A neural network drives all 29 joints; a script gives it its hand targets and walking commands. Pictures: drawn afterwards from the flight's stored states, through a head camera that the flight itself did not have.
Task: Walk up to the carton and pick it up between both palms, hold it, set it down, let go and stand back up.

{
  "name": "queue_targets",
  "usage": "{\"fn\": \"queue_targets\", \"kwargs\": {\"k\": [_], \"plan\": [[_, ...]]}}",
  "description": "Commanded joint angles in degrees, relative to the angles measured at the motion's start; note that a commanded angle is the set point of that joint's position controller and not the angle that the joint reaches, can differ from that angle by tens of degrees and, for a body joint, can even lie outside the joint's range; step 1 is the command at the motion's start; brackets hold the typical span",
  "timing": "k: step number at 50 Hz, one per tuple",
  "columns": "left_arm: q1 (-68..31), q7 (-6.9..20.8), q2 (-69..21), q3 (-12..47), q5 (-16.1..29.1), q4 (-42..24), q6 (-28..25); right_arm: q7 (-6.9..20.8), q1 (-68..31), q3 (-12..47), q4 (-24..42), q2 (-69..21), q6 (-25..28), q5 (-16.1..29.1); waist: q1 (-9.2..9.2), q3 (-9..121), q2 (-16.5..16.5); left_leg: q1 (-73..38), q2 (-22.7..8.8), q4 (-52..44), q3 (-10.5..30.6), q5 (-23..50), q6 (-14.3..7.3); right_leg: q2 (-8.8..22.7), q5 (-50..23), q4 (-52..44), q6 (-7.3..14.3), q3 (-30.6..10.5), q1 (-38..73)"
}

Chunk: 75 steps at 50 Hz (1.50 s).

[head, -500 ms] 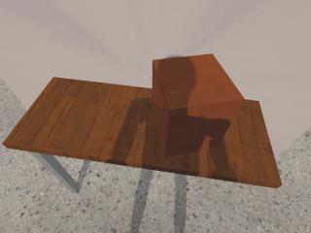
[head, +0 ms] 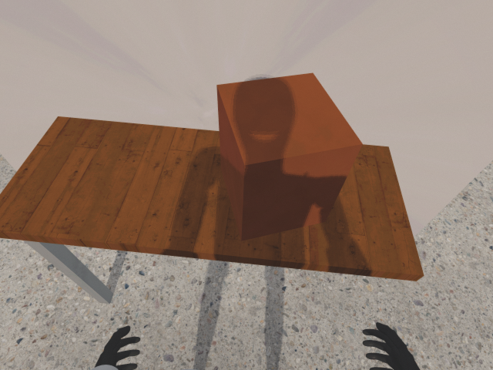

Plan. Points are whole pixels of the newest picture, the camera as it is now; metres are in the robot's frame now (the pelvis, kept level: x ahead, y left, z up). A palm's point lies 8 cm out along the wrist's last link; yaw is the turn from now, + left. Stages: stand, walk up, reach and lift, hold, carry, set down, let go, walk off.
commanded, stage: reach and lift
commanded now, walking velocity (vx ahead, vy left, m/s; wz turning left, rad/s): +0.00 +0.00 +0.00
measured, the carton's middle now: (276, 159) +0.52 -0.02 +0.00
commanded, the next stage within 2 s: none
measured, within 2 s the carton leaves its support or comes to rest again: neither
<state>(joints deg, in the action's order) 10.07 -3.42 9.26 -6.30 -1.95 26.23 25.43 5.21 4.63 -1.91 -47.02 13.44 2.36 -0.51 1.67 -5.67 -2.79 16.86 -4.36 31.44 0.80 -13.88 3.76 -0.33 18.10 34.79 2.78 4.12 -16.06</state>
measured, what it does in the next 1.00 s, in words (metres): stands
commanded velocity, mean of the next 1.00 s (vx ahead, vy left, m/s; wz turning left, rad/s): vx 0.00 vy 0.00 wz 0.00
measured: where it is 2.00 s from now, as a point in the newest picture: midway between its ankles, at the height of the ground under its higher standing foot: outside the picture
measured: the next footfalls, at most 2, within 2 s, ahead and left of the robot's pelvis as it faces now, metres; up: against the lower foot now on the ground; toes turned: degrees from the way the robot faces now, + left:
none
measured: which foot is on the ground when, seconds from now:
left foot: down 0.00-1.00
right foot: down 0.00-1.00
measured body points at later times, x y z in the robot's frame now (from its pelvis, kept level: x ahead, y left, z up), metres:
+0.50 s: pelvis +0.02 +0.02 +0.01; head +0.02 +0.03 +0.46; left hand +0.18 +0.22 -0.07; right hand +0.19 -0.24 -0.07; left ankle +0.03 +0.17 -0.73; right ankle +0.01 -0.08 -0.73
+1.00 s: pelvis +0.03 +0.01 +0.01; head +0.03 +0.01 +0.46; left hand +0.20 +0.19 -0.04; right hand +0.21 -0.26 -0.05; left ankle +0.03 +0.17 -0.73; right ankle +0.01 -0.08 -0.73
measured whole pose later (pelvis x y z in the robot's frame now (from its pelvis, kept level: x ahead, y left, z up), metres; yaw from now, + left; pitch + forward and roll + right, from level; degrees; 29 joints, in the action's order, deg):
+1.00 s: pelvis +0.03 +0.01 +0.01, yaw -2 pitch +0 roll +0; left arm 20.0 -13.8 -1.1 2.6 -2.7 16.8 -3.0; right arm 15.2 8.5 4.3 -50.0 22.3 24.6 18.0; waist 3.3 1.0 -1.0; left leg 10.4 -4.8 24.4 -0.8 -13.5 4.2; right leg -1.6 15.9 26.2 2.3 1.4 -9.9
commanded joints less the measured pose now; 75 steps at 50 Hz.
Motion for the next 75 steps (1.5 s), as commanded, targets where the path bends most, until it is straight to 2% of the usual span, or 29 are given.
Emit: {"fn": "queue_targets", "kwargs": {"k": [1, 6, 8, 12, 17, 18, 20, 26, 31, 33, 37, 39, 44, 47, 48, 52, 66, 70, 75], "plan": [[-8.12, -1.85, 7.62, -1.56, 0.97, -12.33, -8.16, 1.08, -5.78, -2.41, 8.73, 6.84, 5.9, -0.01, -0.4, 13.91, 0.99, -3.29, 5.28, -3.4, -5.04, 3.22, -3.54, 1.85, -7.71, -10.35, -3.35, -3.76, 1.66], [-2.75, -2.83, 5.56, 0.95, 2.12, -12.25, -14.73, 2.02, -2.58, -2.86, 5.84, 9.51, 12.01, 1.43, -0.88, 17.96, 1.29, -8.33, 5.39, -3.89, -4.06, 10.58, -2.93, 0.54, -16.84, -10.63, -3.34, -3.09, 3.37], [-0.55, -3.02, 4.81, 1.36, 2.24, -11.17, -16.23, 2.36, -2.23, -3.03, 4.07, 11.17, 13.7, 1.68, -1.08, 17.87, 0.22, -9.16, 5.54, -4.32, -3.78, 11.67, -2.82, 0.16, -17.57, -11.5, -3.31, -3.0, 4.11], [2.14, -3.39, 3.26, 1.32, 1.48, -8.79, -17.15, 3.26, -2.63, -1.79, 2.49, 12.71, 15.08, 2.9, 0.68, 14.31, -1.48, -9.58, 5.74, -6.78, -3.61, 11.64, -3.34, -0.55, -15.79, -13.63, -2.85, -2.89, 4.97], [2.76, -4.73, -0.7, 3.49, 0.93, -10.51, -18.17, 5.12, -3.67, -1.41, 2.13, 15.22, 15.58, 4.8, 0.75, 11.64, -1.41, -13.01, 4.94, -8.45, -2.7, 12.78, -2.9, -1.86, -11.32, -16.24, -1.45, -1.84, 1.7], [2.32, -5.18, -1.28, 3.86, 0.55, -11.04, -18.58, 5.59, -3.73, -1.36, 1.65, 15.44, 15.62, 5.47, 1.02, 11.15, -0.48, -13.36, 4.72, -8.56, -2.47, 12.73, -2.78, -1.9, -10.4, -16.44, -1.01, -1.83, 1.03], [2.76, -5.96, -2.2, 4.64, -0.2, -12.49, -19.55, 6.43, -3.39, -1.07, 1.3, 16.13, 16.09, 6.91, 1.21, 11.11, 0.89, -14.41, 4.35, -8.69, -2.21, 13.79, -2.48, -2.07, -10.49, -16.79, -0.5, -1.73, 0.59], [4.45, -7.63, -5.44, 6.17, -2.06, -16.12, -21.91, 8.42, -2.38, -0.17, -0.01, 18.53, 17.81, 10.89, 1.3, 10.63, 1.76, -15.85, 3.82, -9.22, -1.86, 15.49, -2.18, -2.66, -11.04, -17.57, 0.55, -1.89, 1.2], [5.08, -8.71, -6.66, 7.99, -2.04, -18.21, -24.31, 9.57, -2.15, 0.7, 0.93, 19.57, 19.68, 13.89, 1.43, 10.39, 1.66, -14.47, 3.72, -9.14, -1.99, 13.66, -2.52, -2.57, -9.85, -17.36, 0.96, -2.5, 1.19], [5.95, -8.8, -7.02, 7.82, -2.12, -18.93, -25.49, 9.6, -1.44, 1.13, 1.26, 20.03, 20.67, 14.82, 1.6, 11.6, 0.45, -14.72, 3.99, -8.58, -2.2, 15.68, -2.6, -2.61, -12.87, -16.97, 0.7, -2.76, 2.19], [6.7, -9.27, -7.72, 8.05, -1.64, -19.96, -27.85, 9.69, -1.58, 1.23, 3.24, 21.14, 22.76, 15.9, 1.54, 11.64, -2.15, -12.97, 4.23, -8.57, -2.6, 13.85, -3.1, -2.6, -13.14, -16.38, 0.28, -3.32, 3.07], [6.55, -9.46, -7.86, 8.2, -1.62, -20.03, -28.54, 9.72, -1.71, 1.5, 3.66, 21.13, 23.3, 16.75, 1.79, 10.95, -2.04, -11.95, 4.45, -8.73, -2.85, 12.43, -3.11, -2.34, -12.63, -16.21, 0.39, -3.77, 3.48], [5.45, -10.16, -9.47, 9.47, -1.26, -20.97, -30.1, 9.98, -2.13, 1.63, 3.59, 21.84, 24.28, 18.08, 1.03, 10.44, -2.84, -11.07, 4.48, -8.35, -2.84, 10.95, -2.96, -2.21, -11.87, -15.72, 0.49, -4.12, 2.88], [4.6, -10.62, -9.84, 9.52, -1.17, -20.98, -31.07, 9.99, -3.04, 1.97, 4.43, 22.14, 25.13, 19.18, 1.18, 11.3, -3.26, -10.28, 4.62, -7.49, -3.0, 11.84, -2.86, -2.2, -14.01, -14.75, 0.39, -4.42, 3.47], [5.33, -10.73, -10.7, 9.11, -0.96, -20.23, -31.67, 9.79, -3.8, 2.32, 6.7, 22.14, 25.76, 19.71, 2.51, 12.46, -4.86, -12.21, 4.86, -8.49, -3.57, 12.28, -3.4, -2.55, -17.46, -15.06, 0.13, -3.7, 3.51], [3.53, -11.54, -11.76, 9.0, -1.8, -20.38, -33.38, 9.68, -4.76, 4.08, 4.49, 22.39, 27.11, 21.98, 2.16, 12.88, -4.01, -11.62, 5.29, -7.82, -3.95, 13.22, -2.99, -2.68, -20.56, -13.88, 0.19, -4.45, 4.24], [-5.11, -14.57, -15.61, 9.58, -2.13, -21.25, -36.59, 10.23, -13.95, 8.24, 1.3, 24.79, 30.89, 28.48, 1.86, 16.81, -4.5, -8.48, 5.41, -4.51, -5.14, 11.23, -2.83, -2.86, -20.22, -11.16, 1.02, -6.68, 1.99], [-8.95, -15.03, -15.69, 8.76, -1.7, -20.23, -35.91, 9.97, -18.23, 9.29, 1.19, 24.76, 30.62, 29.12, 2.46, 17.32, -5.25, -6.85, 5.52, -4.47, -5.6, 8.92, -3.08, -2.61, -18.49, -11.02, 0.9, -7.94, 2.12], [-14.9, -14.99, -14.58, 6.63, -0.89, -19.57, -33.4, 8.85, -24.49, 9.7, 3.44, 24.33, 27.86, 28.62, 3.8, 18.44, -6.06, -5.14, 5.45, -5.92, -5.93, 6.78, -3.48, -2.14, -16.88, -11.14, 0.14, -9.51, 4.51]]}}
